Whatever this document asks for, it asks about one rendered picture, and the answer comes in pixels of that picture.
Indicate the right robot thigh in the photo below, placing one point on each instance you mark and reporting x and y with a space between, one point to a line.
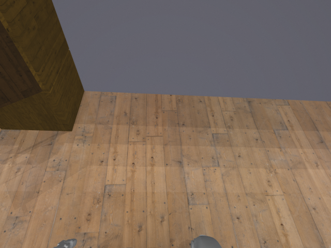
205 242

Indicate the cupboard door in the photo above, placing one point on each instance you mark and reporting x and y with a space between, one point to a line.
16 80

